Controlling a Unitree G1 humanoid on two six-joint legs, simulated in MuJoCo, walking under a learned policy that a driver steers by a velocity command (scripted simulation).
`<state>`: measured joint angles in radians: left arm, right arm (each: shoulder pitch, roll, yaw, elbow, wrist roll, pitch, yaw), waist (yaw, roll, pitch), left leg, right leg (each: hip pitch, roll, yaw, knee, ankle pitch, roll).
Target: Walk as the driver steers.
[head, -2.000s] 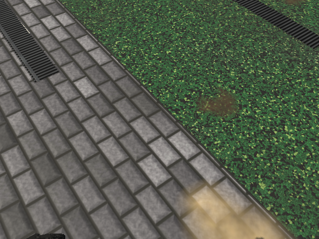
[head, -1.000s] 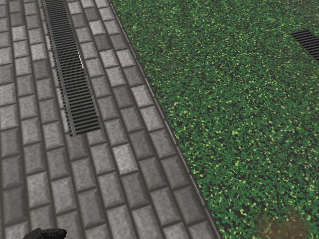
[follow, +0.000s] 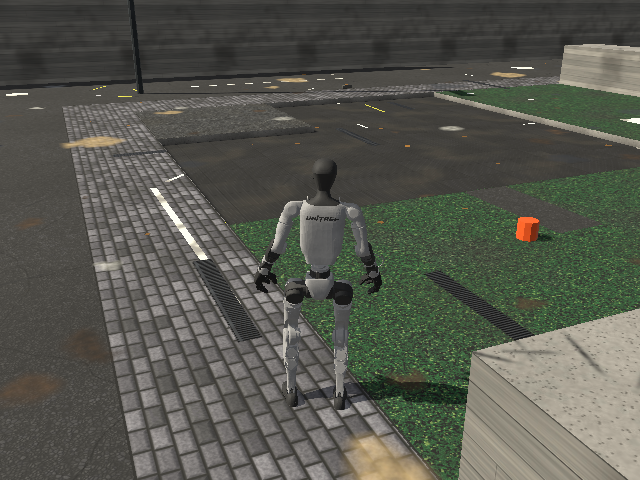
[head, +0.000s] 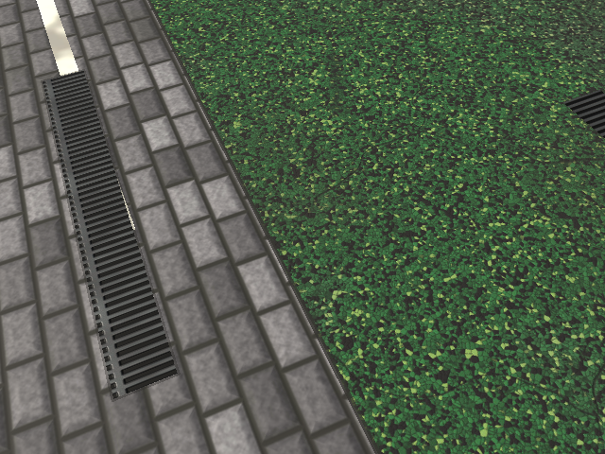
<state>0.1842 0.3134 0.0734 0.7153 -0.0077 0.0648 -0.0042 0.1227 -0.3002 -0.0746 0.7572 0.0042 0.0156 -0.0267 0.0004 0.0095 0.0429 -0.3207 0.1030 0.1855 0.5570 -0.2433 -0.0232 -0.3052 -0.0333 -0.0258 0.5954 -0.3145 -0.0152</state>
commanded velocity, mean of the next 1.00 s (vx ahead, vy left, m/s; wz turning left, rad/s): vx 0.01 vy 0.00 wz -0.59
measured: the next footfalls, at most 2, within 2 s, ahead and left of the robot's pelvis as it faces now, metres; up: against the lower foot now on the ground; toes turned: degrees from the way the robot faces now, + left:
left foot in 0.48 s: +0.09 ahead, +0.11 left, +0.00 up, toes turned -23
right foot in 0.90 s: -0.03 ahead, -0.13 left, +0.00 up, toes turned -34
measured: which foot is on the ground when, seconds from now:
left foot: up 0.00-0.46, down 0.48-0.90, up 0.92-1.00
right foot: down 0.00-0.48, up 0.50-0.88, down 0.90-1.00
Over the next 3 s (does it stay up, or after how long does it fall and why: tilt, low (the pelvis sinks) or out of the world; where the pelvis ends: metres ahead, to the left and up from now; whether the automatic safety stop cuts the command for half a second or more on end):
stays up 0.29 -0.30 -0.01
